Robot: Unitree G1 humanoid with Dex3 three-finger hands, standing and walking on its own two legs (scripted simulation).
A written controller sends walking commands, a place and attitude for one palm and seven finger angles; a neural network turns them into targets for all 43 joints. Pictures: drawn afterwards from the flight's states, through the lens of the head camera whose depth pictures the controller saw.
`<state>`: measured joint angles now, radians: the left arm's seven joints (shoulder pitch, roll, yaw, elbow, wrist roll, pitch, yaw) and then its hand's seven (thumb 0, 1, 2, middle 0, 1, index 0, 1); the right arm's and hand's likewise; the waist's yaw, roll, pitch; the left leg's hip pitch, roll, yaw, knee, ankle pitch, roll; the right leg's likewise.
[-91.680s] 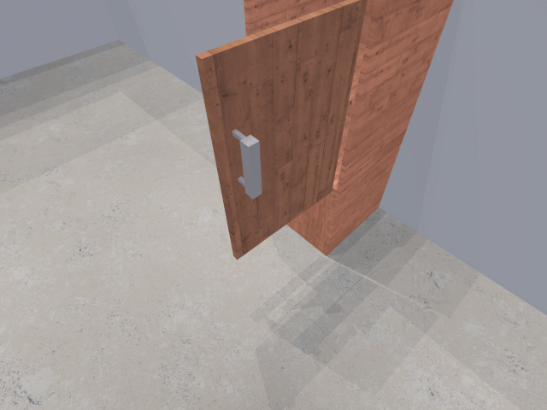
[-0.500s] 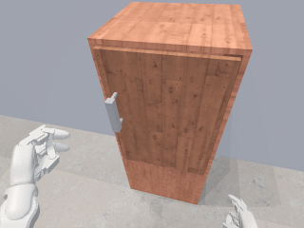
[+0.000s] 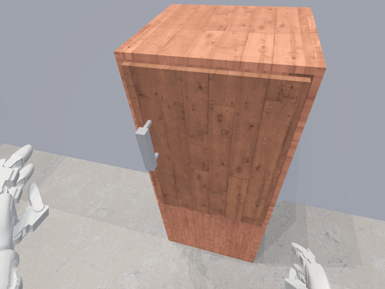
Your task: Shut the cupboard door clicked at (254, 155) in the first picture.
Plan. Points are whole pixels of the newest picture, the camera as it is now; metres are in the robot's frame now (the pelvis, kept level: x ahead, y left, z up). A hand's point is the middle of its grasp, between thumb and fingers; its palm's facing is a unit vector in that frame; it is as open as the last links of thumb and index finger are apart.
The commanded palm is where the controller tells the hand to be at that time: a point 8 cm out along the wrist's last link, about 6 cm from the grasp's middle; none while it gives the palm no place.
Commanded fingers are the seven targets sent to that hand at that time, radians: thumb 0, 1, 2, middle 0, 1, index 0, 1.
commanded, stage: draw the hand back to the body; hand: left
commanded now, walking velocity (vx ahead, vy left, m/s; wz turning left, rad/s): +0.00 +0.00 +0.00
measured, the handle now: (150, 145) +0.47 +0.20 +0.02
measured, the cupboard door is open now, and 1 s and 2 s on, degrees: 0 0 0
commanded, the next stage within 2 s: step back with the hand held close in 0.16 s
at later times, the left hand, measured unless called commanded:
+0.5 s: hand (49, 206) +0.20 +0.27 +0.14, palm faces +0.40 -0.79 -0.47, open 7.4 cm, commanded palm +0.14 +0.31 +0.17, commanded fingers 0.00 0.90 0.90 -0.20 -0.30 -0.20 -0.30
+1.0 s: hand out of the picture +0.10 +0.29 +0.15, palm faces +0.50 -0.75 -0.43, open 7.4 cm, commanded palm +0.04 +0.32 +0.17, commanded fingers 0.00 0.90 0.90 -0.20 -0.30 -0.20 -0.30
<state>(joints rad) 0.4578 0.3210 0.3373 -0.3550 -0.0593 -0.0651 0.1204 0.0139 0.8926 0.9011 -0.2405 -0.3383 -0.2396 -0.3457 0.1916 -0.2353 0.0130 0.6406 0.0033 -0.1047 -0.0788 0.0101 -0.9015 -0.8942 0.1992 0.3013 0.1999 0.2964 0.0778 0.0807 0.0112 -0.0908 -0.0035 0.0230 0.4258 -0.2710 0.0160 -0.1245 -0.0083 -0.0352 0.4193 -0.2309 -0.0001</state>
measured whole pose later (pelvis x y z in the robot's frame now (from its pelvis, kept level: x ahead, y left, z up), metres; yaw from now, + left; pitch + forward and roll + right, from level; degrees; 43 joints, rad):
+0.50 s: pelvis -0.01 +0.01 +0.00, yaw -1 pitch +1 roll -1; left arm 0.52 0.36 0.36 -0.37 -0.06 -0.13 0.13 0.01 0.89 0.90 -0.21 -0.30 -0.21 -0.31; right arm 0.19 -0.26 -0.01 0.61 0.01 -0.03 -0.08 0.01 -0.90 -0.89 0.20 0.30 0.20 0.30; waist 0.02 0.07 -0.02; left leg -0.23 0.00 0.04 0.51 -0.29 0.03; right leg -0.25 0.00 -0.02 0.45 -0.22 0.01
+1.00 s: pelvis -0.09 +0.02 -0.03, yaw +1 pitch -2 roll -1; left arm 0.48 0.39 0.42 -0.45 0.00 -0.18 0.16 0.02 0.89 0.90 -0.21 -0.30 -0.21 -0.31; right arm 0.26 -0.22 0.01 0.55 0.01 -0.03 -0.09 0.01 -0.90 -0.89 0.20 0.30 0.20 0.30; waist -0.01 0.00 0.00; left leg -0.41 0.00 0.04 0.73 -0.29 0.07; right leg -0.41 0.00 0.01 0.66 -0.21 0.03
